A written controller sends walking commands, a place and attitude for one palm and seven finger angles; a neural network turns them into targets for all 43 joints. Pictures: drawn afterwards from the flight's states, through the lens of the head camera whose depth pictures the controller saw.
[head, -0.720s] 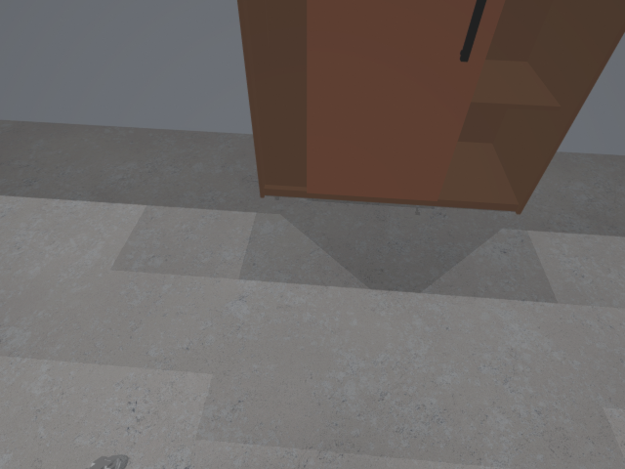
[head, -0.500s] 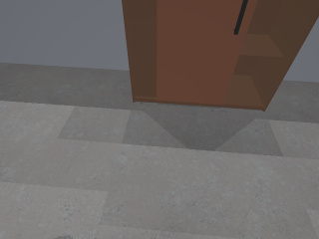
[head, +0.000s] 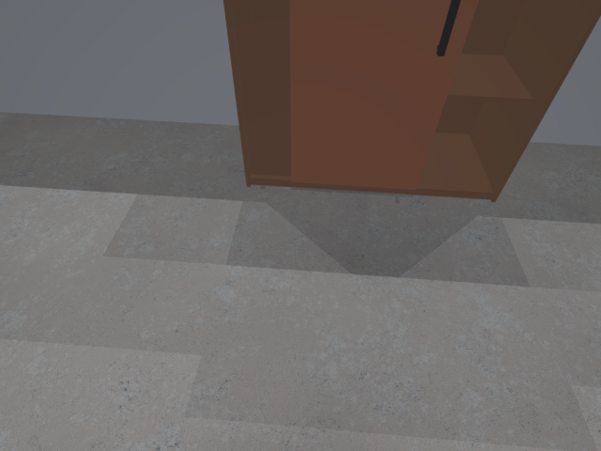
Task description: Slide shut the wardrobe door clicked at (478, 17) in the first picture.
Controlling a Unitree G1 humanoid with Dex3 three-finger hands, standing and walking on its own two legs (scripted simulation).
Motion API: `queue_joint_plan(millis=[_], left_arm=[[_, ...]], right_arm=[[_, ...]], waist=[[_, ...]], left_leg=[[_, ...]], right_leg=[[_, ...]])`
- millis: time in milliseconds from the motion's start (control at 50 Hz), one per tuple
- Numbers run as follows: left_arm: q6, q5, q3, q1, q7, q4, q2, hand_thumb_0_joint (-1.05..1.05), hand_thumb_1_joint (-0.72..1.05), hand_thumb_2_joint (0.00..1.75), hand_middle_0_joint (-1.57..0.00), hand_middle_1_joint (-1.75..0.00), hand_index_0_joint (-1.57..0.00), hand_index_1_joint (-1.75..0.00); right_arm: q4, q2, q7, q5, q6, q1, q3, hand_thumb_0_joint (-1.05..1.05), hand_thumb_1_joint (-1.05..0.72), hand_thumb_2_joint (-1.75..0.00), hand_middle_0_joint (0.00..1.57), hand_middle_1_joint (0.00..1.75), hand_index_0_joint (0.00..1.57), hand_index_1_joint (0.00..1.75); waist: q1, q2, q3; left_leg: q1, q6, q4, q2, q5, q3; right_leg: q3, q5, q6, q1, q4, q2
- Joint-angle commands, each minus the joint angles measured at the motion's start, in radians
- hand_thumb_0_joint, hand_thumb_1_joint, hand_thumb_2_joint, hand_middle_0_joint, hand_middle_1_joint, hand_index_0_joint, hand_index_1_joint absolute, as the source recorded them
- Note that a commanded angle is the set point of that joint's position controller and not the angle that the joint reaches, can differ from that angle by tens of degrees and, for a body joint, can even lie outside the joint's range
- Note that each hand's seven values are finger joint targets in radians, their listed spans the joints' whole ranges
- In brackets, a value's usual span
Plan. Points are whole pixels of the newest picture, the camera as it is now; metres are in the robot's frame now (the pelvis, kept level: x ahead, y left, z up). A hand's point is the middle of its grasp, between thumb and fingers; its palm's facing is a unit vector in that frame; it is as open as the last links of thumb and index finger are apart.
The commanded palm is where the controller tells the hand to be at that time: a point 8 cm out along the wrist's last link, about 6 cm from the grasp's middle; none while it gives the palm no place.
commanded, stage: stand and wait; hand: left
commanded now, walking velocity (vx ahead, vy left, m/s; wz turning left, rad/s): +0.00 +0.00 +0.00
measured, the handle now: (454, 0) +1.40 -0.42 +0.11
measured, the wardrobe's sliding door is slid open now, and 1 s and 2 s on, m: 0.39 0.39 0.39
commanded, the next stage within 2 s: look at it before walking up in 0.10 s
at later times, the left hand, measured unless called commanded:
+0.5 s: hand out of the picture +0.08 +0.24 -0.15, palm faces -0.02 -0.94 -0.33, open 7.4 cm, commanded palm none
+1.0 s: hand out of the picture +0.07 +0.23 -0.16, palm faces -0.05 -0.94 -0.33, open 7.4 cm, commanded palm none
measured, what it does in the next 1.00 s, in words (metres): stands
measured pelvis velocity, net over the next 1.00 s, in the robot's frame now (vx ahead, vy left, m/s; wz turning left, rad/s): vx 0.00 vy -0.01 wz -0.06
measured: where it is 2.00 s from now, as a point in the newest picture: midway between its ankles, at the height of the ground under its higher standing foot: outside the picture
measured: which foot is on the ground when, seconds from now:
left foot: down 0.00-1.00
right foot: down 0.00-1.00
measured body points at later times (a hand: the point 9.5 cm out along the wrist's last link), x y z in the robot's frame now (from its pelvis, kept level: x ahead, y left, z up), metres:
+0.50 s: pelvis +0.00 +0.00 +0.00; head +0.00 -0.01 +0.45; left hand +0.08 +0.29 -0.13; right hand +0.09 -0.30 -0.13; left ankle +0.00 +0.13 -0.74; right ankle +0.01 -0.12 -0.74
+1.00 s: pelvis +0.00 -0.01 +0.00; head +0.00 -0.01 +0.45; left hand +0.07 +0.28 -0.14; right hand +0.07 -0.30 -0.14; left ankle +0.00 +0.13 -0.74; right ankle +0.01 -0.12 -0.74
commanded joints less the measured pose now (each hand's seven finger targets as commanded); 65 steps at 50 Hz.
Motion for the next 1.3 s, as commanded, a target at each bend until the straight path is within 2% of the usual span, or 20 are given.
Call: queue_joint_plan(millis=[0, 460, 820, 840, 900, 980, 1020, 1040, 1060, 1080, 1100, 1120, 1140, 1160, 1180, 1200, 1220, 1240, 1260, 1280], left_arm=[[-0.02, -0.003, 0.036, -0.053, 0.017, -0.066, 0.205, 0.0, 0.9, 0.9, -0.2, -0.3, -0.2, -0.3], [-0.025, -0.001, 0.04, -0.054, 0.017, -0.063, 0.208, 0.0, 0.9, 0.9, -0.2, -0.3, -0.2, -0.3], [-0.022, -0.001, 0.04, -0.049, 0.015, -0.054, 0.209, 0.0, 0.9, 0.9, -0.2, -0.3, -0.2, -0.3], [-0.017, 0.0, 0.042, -0.05, 0.014, -0.06, 0.204, 0.0, 0.9, 0.9, -0.2, -0.3, -0.2, -0.3], [0.015, -0.001, 0.03, 0.009, 0.02, -0.064, 0.1, 0.0, 0.9, 0.9, -0.2, -0.3, -0.2, -0.3], [0.038, 0.004, 0.046, 0.025, 0.013, -0.113, 0.1, 0.0, 0.9, 0.9, -0.2, -0.3, -0.2, -0.3], [0.044, 0.005, 0.052, 0.038, 0.006, -0.136, 0.083, 0.0, 0.9, 0.9, -0.2, -0.3, -0.2, -0.3], [0.047, 0.005, 0.055, 0.049, 0.003, -0.144, 0.069, 0.0, 0.9, 0.9, -0.2, -0.3, -0.2, -0.3], [0.05, 0.005, 0.058, 0.061, 0.001, -0.152, 0.057, 0.0, 0.9, 0.9, -0.2, -0.3, -0.2, -0.3], [0.055, 0.007, 0.064, 0.063, 0.0, -0.166, 0.044, 0.0, 0.9, 0.9, -0.2, -0.3, -0.2, -0.3], [0.056, 0.005, 0.069, 0.076, -0.001, -0.173, 0.033, 0.0, 0.9, 0.9, -0.2, -0.3, -0.2, -0.3], [0.056, 0.005, 0.073, 0.091, -0.003, -0.179, 0.027, 0.0, 0.9, 0.9, -0.2, -0.3, -0.2, -0.3], [0.051, 0.005, 0.076, 0.141, -0.009, -0.175, 0.012, 0.0, 0.9, 0.9, -0.2, -0.3, -0.2, -0.3], [0.045, 0.009, 0.078, 0.206, -0.015, -0.157, 0.016, 0.0, 0.9, 0.9, -0.2, -0.3, -0.2, -0.3], [0.035, 0.016, 0.09, 0.269, -0.015, -0.14, 0.039, 0.0, 0.9, 0.9, -0.2, -0.3, -0.2, -0.3], [0.015, 0.031, 0.108, 0.303, 0.001, -0.14, 0.148, 0.0, 0.9, 0.9, -0.2, -0.3, -0.2, -0.3], [0.016, 0.011, 0.108, 0.322, 0.017, -0.153, 0.164, 0.0, 0.9, 0.9, -0.2, -0.3, -0.2, -0.3], [0.012, 0.01, 0.112, 0.249, 0.019, -0.176, 0.144, 0.0, 0.9, 0.9, -0.2, -0.3, -0.2, -0.3], [0.003, 0.008, 0.11, 0.224, 0.02, -0.182, 0.112, 0.0, 0.9, 0.9, -0.2, -0.3, -0.2, -0.3], [-0.008, 0.008, 0.101, 0.187, 0.017, -0.187, 0.086, 0.0, 0.9, 0.9, -0.2, -0.3, -0.2, -0.3]], right_arm=[[-0.064, -0.203, -0.011, 0.003, -0.032, -0.06, -0.041, 0.0, -0.9, -0.9, 0.2, 0.3, 0.2, 0.3], [-0.06, -0.2, -0.013, 0.005, -0.032, -0.063, -0.04, 0.0, -0.9, -0.9, 0.2, 0.3, 0.2, 0.3], [-0.05, -0.205, -0.015, 0.004, -0.031, -0.061, -0.039, 0.0, -0.9, -0.9, 0.2, 0.3, 0.2, 0.3], [-0.053, -0.201, -0.017, 0.003, -0.029, -0.053, -0.042, 0.0, -0.9, -0.9, 0.2, 0.3, 0.2, 0.3], [-0.055, -0.084, -0.023, 0.002, -0.009, 0.019, -0.027, 0.0, -0.9, -0.9, 0.2, 0.3, 0.2, 0.3], [-0.105, -0.105, -0.031, 0.0, 0.008, 0.034, -0.053, 0.0, -0.9, -0.9, 0.2, 0.3, 0.2, 0.3], [-0.131, -0.121, -0.033, -0.001, 0.012, 0.022, -0.065, 0.0, -0.9, -0.9, 0.2, 0.3, 0.2, 0.3], [-0.144, -0.13, -0.033, -0.001, 0.011, 0.014, -0.073, 0.0, -0.9, -0.9, 0.2, 0.3, 0.2, 0.3], [-0.155, -0.133, -0.032, 0.0, 0.008, 0.011, -0.08, 0.0, -0.9, -0.9, 0.2, 0.3, 0.2, 0.3], [-0.164, -0.128, -0.031, -0.002, 0.005, 0.012, -0.083, 0.0, -0.9, -0.9, 0.2, 0.3, 0.2, 0.3], [-0.177, -0.119, -0.032, -0.003, 0.003, -0.007, -0.085, 0.0, -0.9, -0.9, 0.2, 0.3, 0.2, 0.3], [-0.188, -0.113, -0.032, -0.005, 0.002, -0.023, -0.09, 0.0, -0.9, -0.9, 0.2, 0.3, 0.2, 0.3], [-0.194, -0.115, -0.03, -0.01, 0.004, -0.039, -0.091, 0.0, -0.9, -0.9, 0.2, 0.3, 0.2, 0.3], [-0.199, -0.117, -0.026, -0.009, 0.008, -0.054, -0.093, 0.0, -0.9, -0.9, 0.2, 0.3, 0.2, 0.3], [-0.205, -0.084, -0.019, -0.006, 0.019, -0.056, -0.089, 0.0, -0.9, -0.9, 0.2, 0.3, 0.2, 0.3], [-0.24, 0.013, -0.011, -0.001, 0.026, -0.041, -0.071, 0.0, -0.9, -0.9, 0.2, 0.3, 0.2, 0.3], [-0.279, -0.012, -0.008, -0.008, 0.021, -0.111, -0.069, 0.0, -0.9, -0.9, 0.2, 0.3, 0.2, 0.3], [-0.268, -0.031, -0.002, -0.006, 0.018, -0.073, -0.08, 0.0, -0.9, -0.9, 0.2, 0.3, 0.2, 0.3], [-0.255, -0.031, 0.003, -0.006, 0.011, -0.09, -0.082, 0.0, -0.9, -0.9, 0.2, 0.3, 0.2, 0.3], [-0.241, -0.032, 0.006, -0.01, 0.002, -0.057, -0.082, 0.0, -0.9, -0.9, 0.2, 0.3, 0.2, 0.3]], waist=[[-0.002, 0.006, -0.047], [-0.004, -0.008, -0.062], [-0.003, -0.005, -0.043], [-0.005, -0.001, -0.033], [-0.009, -0.008, -0.041], [-0.012, 0.031, -0.012], [-0.006, 0.076, -0.003], [-0.001, 0.119, -0.001], [0.003, 0.168, -0.01], [0.001, 0.2, -0.013], [0.013, 0.204, -0.019], [0.023, 0.187, -0.019], [0.047, 0.173, -0.049], [0.076, 0.12, -0.076], [0.11, -0.03, -0.06], [0.114, -0.408, 0.001], [0.128, -0.344, 0.066], [0.071, -0.246, 0.074], [0.068, -0.191, 0.089], [0.034, -0.131, 0.072]], left_leg=[[0.002, 0.038, -0.076, 0.109, 0.097, -0.094], [0.037, 0.033, -0.081, 0.113, 0.15, -0.088], [0.049, 0.03, -0.095, 0.117, 0.119, -0.083], [0.053, 0.028, -0.081, 0.121, 0.116, -0.069], [0.048, 0.01, -0.024, 0.128, 0.128, -0.021], [0.027, 0.026, -0.006, 0.169, 0.063, -0.022], [0.008, 0.055, -0.036, 0.22, 0.019, -0.055], [-0.006, 0.081, -0.057, 0.264, 0.037, -0.078], [-0.011, 0.12, -0.074, 0.316, 0.1, -0.098], [-0.025, 0.159, -0.093, 0.359, 0.163, -0.103], [-0.024, 0.179, -0.075, 0.376, 0.231, -0.092], [-0.048, 0.174, -0.039, 0.382, 0.262, -0.056], [-0.05, 0.143, 0.015, 0.361, 0.199, -0.009], [-0.109, 0.102, 0.1, 0.328, 0.026, 0.033], [-0.249, 0.036, 0.284, 0.235, -0.214, 0.105], [-0.516, -0.048, 0.626, 0.052, -0.455, 0.178], [-0.554, -0.037, 0.731, 0.037, -0.41, 0.032], [-0.539, -0.025, 0.75, 0.083, -0.282, -0.021], [-0.529, -0.025, 0.769, 0.091, -0.221, -0.01], [-0.515, -0.029, 0.762, 0.102, -0.15, -0.024]], right_leg=[[0.107, 0.089, -0.035, 0.004, -0.081, -0.114], [0.111, 0.162, -0.036, 0.028, -0.099, -0.116], [0.122, 0.132, -0.036, 0.011, -0.117, -0.111], [0.128, 0.15, -0.037, -0.009, -0.107, -0.109], [0.141, 0.224, -0.025, -0.045, -0.04, -0.103], [0.142, 0.19, -0.022, -0.148, 0.059, -0.058], [0.112, 0.124, -0.011, -0.195, 0.151, -0.018], [0.081, 0.069, -0.005, -0.207, 0.235, 0.0], [0.046, -0.094, 0.004, -0.221, 0.347, 0.014], [0.011, -0.233, 0.016, -0.232, 0.459, 0.01], [0.018, -0.281, 0.018, -0.236, 0.496, -0.012], [0.024, -0.287, 0.012, -0.202, 0.467, -0.039], [0.004, -0.254, 0.008, -0.141, 0.379, -0.045], [-0.019, -0.174, 0.008, -0.037, 0.273, -0.032], [0.03, -0.122, -0.002, 0.08, 0.092, -0.045], [0.51, -0.258, -0.088, 0.101, -0.173, -0.283], [0.699, -0.304, -0.154, -0.016, -0.3, -0.355], [0.608, -0.474, -0.175, -0.035, -0.317, -0.327], [0.624, -0.478, -0.152, -0.064, -0.313, -0.285], [0.559, -0.41, -0.157, -0.053, -0.276, -0.258]])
